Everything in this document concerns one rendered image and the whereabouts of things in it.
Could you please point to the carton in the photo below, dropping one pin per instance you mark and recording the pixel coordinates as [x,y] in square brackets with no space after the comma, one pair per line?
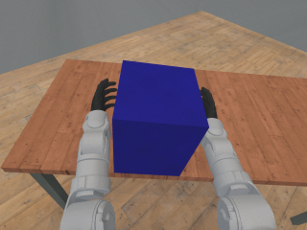
[158,119]

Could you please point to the table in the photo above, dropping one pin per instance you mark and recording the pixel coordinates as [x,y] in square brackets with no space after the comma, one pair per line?
[264,116]

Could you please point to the robot left upper arm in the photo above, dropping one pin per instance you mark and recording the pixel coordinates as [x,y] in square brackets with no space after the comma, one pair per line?
[95,214]

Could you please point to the right robot forearm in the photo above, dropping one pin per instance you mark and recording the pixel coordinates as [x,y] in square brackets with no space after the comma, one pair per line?
[229,176]

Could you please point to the robot left hand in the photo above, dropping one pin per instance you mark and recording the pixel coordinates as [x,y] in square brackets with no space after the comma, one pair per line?
[99,100]

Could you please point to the robot right upper arm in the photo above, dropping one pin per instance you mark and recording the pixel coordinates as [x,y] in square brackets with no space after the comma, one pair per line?
[244,212]

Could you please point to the left robot forearm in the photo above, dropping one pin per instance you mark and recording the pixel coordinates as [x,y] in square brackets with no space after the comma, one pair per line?
[91,180]

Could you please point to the robot right hand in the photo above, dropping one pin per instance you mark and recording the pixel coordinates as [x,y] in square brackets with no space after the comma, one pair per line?
[208,104]

